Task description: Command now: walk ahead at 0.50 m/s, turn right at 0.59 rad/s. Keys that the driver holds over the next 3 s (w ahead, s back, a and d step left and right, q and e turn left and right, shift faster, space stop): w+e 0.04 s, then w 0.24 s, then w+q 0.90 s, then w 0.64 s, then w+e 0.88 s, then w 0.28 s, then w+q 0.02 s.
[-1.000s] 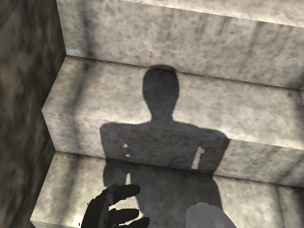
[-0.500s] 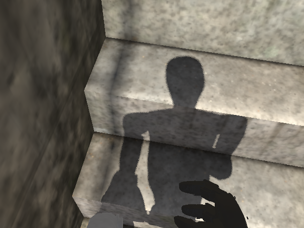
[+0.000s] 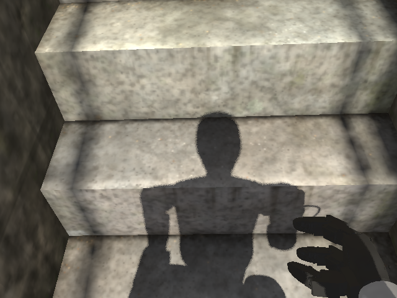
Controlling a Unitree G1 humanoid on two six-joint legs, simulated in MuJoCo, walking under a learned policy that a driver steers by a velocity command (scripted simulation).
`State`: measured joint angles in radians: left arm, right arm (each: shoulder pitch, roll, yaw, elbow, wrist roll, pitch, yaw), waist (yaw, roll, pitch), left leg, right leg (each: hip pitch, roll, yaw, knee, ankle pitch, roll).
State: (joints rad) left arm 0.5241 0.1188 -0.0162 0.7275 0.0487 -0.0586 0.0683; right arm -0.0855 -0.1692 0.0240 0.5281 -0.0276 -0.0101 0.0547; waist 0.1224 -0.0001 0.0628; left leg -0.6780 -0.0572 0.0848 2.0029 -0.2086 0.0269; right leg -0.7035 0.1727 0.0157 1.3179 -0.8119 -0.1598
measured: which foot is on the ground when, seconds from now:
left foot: up 0.00-0.28, down 0.30-0.44, up 0.46-0.94, down 0.96-1.00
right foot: down 0.00-0.22, up 0.24-0.42, down 0.44-0.94, up 0.96-1.00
